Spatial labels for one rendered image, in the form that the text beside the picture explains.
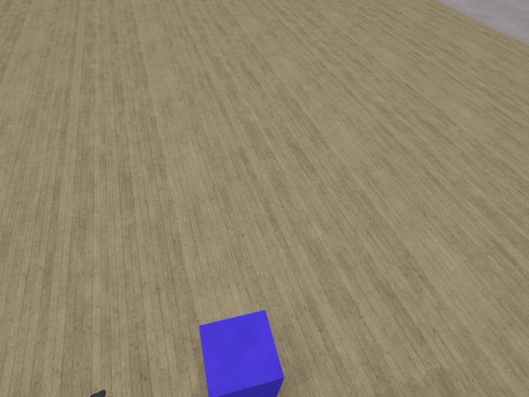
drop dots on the carton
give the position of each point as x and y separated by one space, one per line
240 357

